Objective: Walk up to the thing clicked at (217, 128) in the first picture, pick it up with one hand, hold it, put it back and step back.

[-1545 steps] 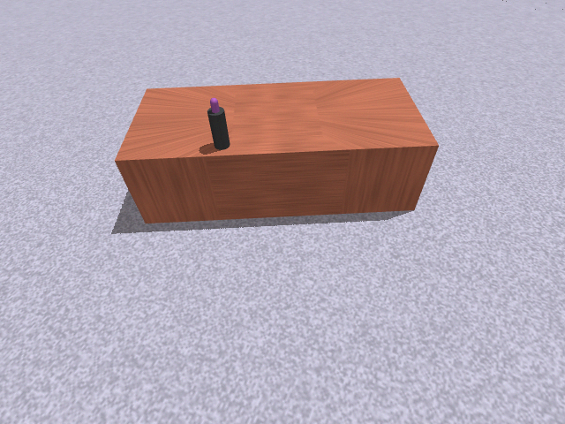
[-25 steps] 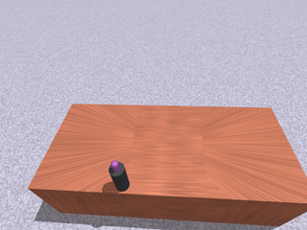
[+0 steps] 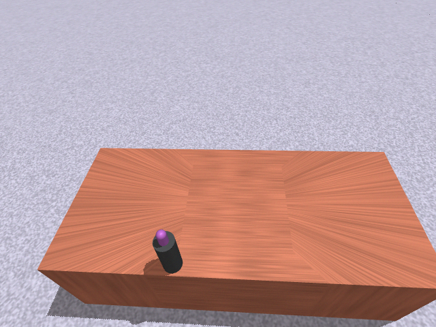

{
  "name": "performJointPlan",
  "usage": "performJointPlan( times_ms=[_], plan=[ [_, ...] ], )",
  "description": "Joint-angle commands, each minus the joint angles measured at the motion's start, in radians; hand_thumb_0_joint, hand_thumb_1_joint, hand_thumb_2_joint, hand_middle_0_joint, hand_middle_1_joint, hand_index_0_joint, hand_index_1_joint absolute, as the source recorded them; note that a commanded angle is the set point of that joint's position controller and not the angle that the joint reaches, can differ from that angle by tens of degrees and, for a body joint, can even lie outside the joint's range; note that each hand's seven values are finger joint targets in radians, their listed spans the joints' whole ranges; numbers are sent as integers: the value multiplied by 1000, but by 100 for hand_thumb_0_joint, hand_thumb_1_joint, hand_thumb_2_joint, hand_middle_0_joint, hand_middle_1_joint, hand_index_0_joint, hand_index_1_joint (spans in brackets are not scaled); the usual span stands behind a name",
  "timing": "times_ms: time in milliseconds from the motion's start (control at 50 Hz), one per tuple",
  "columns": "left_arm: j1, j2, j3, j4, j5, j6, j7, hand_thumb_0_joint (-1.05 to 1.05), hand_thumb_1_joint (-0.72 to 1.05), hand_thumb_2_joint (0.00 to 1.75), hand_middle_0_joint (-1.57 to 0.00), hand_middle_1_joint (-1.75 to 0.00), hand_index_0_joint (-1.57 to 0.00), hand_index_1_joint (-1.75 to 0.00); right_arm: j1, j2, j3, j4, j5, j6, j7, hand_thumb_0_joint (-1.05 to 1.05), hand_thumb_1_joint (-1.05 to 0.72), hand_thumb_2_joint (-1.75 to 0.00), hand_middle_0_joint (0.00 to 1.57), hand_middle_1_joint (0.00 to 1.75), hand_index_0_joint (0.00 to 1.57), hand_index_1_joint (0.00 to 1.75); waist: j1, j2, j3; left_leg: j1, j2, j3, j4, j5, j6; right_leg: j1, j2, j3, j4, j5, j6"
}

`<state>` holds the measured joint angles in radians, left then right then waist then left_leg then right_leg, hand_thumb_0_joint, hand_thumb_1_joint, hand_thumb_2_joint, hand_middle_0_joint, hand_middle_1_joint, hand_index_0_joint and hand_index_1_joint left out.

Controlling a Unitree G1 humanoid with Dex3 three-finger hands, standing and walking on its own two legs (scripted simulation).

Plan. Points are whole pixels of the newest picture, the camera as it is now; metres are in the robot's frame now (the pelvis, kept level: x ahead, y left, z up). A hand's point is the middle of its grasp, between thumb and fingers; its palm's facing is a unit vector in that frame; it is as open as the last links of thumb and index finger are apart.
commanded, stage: stand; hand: left
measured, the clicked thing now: (167, 249) +0.41 +0.21 -0.29
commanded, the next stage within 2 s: step back in 0.70 s
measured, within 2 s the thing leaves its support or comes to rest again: neither
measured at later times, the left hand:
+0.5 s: hand out of the picture +0.07 +0.25 -0.15, palm faces -0.02 -0.94 -0.35, open 7.4 cm
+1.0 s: hand out of the picture +0.09 +0.31 -0.18, palm faces -0.03 -0.93 -0.37, open 7.4 cm
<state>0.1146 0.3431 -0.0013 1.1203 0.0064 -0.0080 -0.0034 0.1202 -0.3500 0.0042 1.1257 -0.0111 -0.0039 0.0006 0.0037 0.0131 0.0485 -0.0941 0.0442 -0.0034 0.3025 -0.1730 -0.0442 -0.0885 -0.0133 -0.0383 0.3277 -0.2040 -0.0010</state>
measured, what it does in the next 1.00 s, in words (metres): shifts its weight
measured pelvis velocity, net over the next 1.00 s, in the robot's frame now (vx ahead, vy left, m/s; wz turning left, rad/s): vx -0.04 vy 0.04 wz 0.00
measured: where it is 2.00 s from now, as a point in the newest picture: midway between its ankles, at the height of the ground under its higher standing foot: outside the picture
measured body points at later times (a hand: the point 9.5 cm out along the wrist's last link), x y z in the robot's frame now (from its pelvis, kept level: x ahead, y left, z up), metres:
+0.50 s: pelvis +0.00 +0.00 +0.00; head +0.01 +0.00 +0.45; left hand +0.08 +0.30 -0.13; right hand +0.07 -0.30 -0.14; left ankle +0.00 +0.15 -0.75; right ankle -0.02 -0.12 -0.75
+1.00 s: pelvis -0.04 +0.04 -0.03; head +0.02 +0.05 +0.42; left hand +0.09 +0.36 -0.15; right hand +0.04 -0.29 -0.14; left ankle -0.05 +0.15 -0.75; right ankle -0.01 -0.11 -0.75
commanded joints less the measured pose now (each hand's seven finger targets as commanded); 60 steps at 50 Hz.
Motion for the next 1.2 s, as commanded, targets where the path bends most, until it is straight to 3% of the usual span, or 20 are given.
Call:
performJointPlan(
  times_ms=[0,140,340,660,680,720,760,780,820,860,920,940,960,980,1000,1020,1040,1060,1080,1180],
  plan=[
    [-38,221,44,-54,2,-22,14,0,90,90,-20,-30,-20,-30,-35,-202,-37,-57,-3,-20,-12,0,-90,-90,20,30,20,30,-6,-13,-72,19,92,-68,-31,157,45,4,-124,96,-54,190,-20],
    [-30,220,44,-58,1,-23,15,0,90,90,-20,-30,-20,-30,-34,-207,-40,-59,-2,-21,-13,0,-90,-90,20,30,20,30,-3,-15,-82,24,93,-64,-22,198,45,20,-124,91,-46,246,-19],
    [-30,224,45,-54,2,-22,15,0,90,90,-20,-30,-20,-30,-35,-204,-40,-54,-1,-18,-11,0,-90,-90,20,30,20,30,-4,-8,-47,12,89,-64,-38,119,45,-10,-119,99,-71,162,-19],
    [-33,222,44,-58,0,-22,14,0,90,90,-20,-30,-20,-30,-29,-205,-40,-55,-2,-21,-12,0,-90,-90,20,30,20,30,-4,-12,-71,27,96,-61,-33,172,46,5,-121,100,-52,211,-22],
    [-29,285,96,-77,-17,-8,18,0,90,90,-20,-30,-20,-30,-75,-260,-65,-81,7,-5,-8,0,-90,-90,20,30,20,30,7,-16,33,-55,76,-67,86,311,79,-62,-104,109,27,366,-25],
    [-7,282,104,-108,-20,-2,24,0,90,90,-20,-30,-20,-30,-42,-232,-67,-106,23,5,-8,0,-90,-90,20,30,20,30,-3,-41,-48,-52,55,-31,190,345,84,-23,-126,109,66,479,-65],
    [-28,292,115,-148,-17,6,23,0,90,90,-20,-30,-20,-30,-27,-229,-76,-134,26,17,-7,0,-90,-90,20,30,20,30,-9,-81,-107,-74,4,-9,302,243,80,-28,-180,160,60,476,-126],
    [-49,301,117,-169,-10,10,24,0,90,90,-20,-30,-20,-30,-21,-226,-80,-141,24,25,-5,0,-90,-90,20,30,20,30,-11,-113,-119,-87,-29,1,362,119,76,-49,-225,205,50,464,-163],
    [-96,307,122,-211,8,18,26,0,90,90,-20,-30,-20,-30,8,-217,-90,-160,15,41,-3,0,-90,-90,20,30,20,30,-17,-188,-99,-154,-72,-25,535,-293,87,-108,-320,265,52,450,-244],
    [-124,310,121,-244,20,20,26,0,90,90,-20,-30,-20,-30,39,-220,-97,-180,15,48,0,0,-90,-90,20,30,20,30,-25,-213,-69,-183,-54,-79,603,-386,99,-165,-334,255,99,452,-264],
    [-138,289,112,-272,18,30,29,0,90,90,-20,-30,-20,-30,82,-214,-101,-194,10,38,0,0,-90,-90,20,30,20,30,-34,-203,-71,-197,-53,-32,414,-234,85,-121,-261,201,191,425,-195],
    [-148,286,108,-284,12,38,27,0,90,90,-20,-30,-20,-30,117,-215,-106,-185,2,30,-1,0,-90,-90,20,30,20,30,-53,-177,-85,-157,-51,-12,258,-107,83,-115,-232,180,259,381,-162],
    [-129,261,103,-292,1,50,25,0,90,90,-20,-30,-20,-30,123,-237,-115,-186,-10,22,-5,0,-90,-90,20,30,20,30,-51,-66,-73,-128,4,-71,117,179,81,-144,-155,137,358,266,-111],
    [-97,194,93,-310,-13,59,26,0,90,90,-20,-30,-20,-30,101,-321,-136,-208,-32,11,-8,0,-90,-90,20,30,20,30,-26,166,-85,-44,191,-337,65,494,121,-287,23,87,541,-57,-52],
    [-81,196,96,-301,-8,69,38,0,90,90,-20,-30,-20,-30,81,-374,-142,-221,-23,5,-8,0,-90,-90,20,30,20,30,-21,157,-98,-29,259,-399,93,681,185,-349,121,173,666,-422,-35],
    [-66,214,99,-293,0,72,50,0,90,90,-20,-30,-20,-30,67,-399,-148,-239,-13,6,-11,0,-90,-90,20,30,20,30,-42,189,-126,-67,303,-474,69,618,214,-344,137,259,767,-476,-30],
    [-80,233,106,-284,2,75,54,0,90,90,-20,-30,-20,-30,24,-357,-143,-253,-14,7,-17,0,-90,-90,20,30,20,30,-30,134,-104,-77,266,-410,72,542,184,-354,128,298,824,-427,-34],
    [-44,241,104,-271,-7,77,53,0,90,90,-20,-30,-20,-30,-34,-317,-132,-265,-17,6,-24,0,-90,-90,20,30,20,30,10,119,-99,-12,207,-304,96,536,149,-406,126,296,857,-356,-32],
    [-9,234,103,-258,-12,76,50,0,90,90,-20,-30,-20,-30,-54,-289,-127,-274,-22,7,-30,0,-90,-90,20,30,20,30,28,139,-93,10,169,-244,116,520,140,-422,121,284,861,-296,-25],
    [-9,226,107,-295,5,62,37,0,90,90,-20,-30,-20,-30,50,-248,-126,-282,-9,7,-48,0,-90,-90,20,30,20,30,-28,96,-97,146,173,-211,157,583,190,-426,100,216,752,-273,25]
  ],
)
